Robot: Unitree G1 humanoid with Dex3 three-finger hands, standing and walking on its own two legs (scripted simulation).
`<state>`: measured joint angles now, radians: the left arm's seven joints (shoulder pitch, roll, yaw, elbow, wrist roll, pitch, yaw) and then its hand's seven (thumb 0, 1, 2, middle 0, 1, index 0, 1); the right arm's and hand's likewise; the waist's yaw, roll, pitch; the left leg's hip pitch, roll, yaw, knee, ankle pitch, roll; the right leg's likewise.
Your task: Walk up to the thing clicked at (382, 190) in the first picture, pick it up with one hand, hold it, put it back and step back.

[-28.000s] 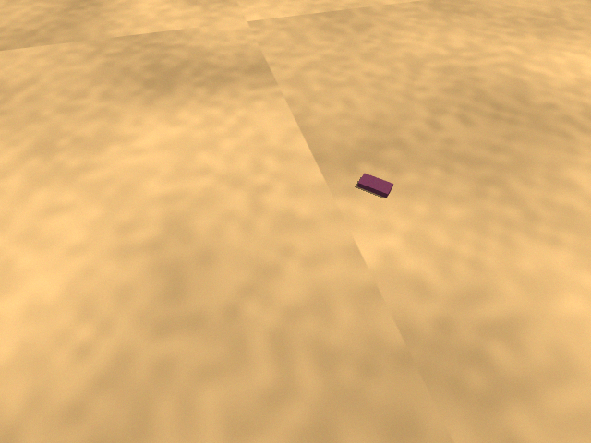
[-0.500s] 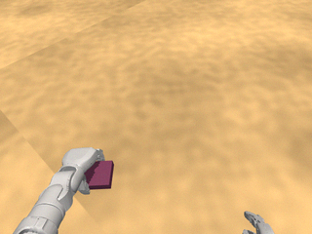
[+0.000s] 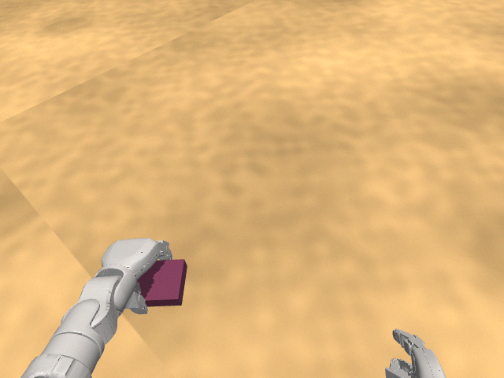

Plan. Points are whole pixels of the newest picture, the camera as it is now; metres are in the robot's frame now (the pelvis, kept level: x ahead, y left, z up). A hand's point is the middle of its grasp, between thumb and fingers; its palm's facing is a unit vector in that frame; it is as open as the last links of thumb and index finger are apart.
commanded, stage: hold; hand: left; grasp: from above
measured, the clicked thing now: (143, 283) +0.29 +0.23 -0.07
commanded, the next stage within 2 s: crouch in 0.58 s
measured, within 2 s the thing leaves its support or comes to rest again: neither
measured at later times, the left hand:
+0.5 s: hand (141, 280) +0.29 +0.22 -0.04, palm faces -0.46 -0.05 -0.89, open 10.5 cm
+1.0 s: hand (147, 290) +0.29 +0.23 -0.09, palm faces -0.48 -0.01 -0.88, open 10.5 cm
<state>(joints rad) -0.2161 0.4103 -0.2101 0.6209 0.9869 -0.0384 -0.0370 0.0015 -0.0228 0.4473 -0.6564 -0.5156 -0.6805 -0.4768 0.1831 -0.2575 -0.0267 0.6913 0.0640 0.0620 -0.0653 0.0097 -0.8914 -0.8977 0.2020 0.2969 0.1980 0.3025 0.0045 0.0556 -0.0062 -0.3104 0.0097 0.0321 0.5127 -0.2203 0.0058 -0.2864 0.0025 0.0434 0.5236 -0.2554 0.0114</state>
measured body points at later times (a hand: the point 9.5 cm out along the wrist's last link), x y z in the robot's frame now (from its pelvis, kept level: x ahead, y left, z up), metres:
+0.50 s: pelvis +0.00 +0.00 +0.00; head +0.02 -0.02 +0.45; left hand +0.31 +0.22 +0.01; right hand +0.15 -0.25 -0.12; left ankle +0.03 +0.12 -0.74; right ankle +0.01 -0.13 -0.74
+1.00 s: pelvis +0.00 +0.00 -0.01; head +0.04 -0.01 +0.44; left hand +0.31 +0.23 -0.04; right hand +0.13 -0.26 -0.13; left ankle +0.03 +0.12 -0.73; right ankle +0.01 -0.13 -0.73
